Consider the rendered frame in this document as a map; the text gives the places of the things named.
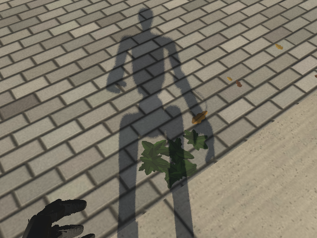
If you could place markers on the left robot hand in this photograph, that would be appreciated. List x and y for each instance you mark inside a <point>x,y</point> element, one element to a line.
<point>40,225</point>

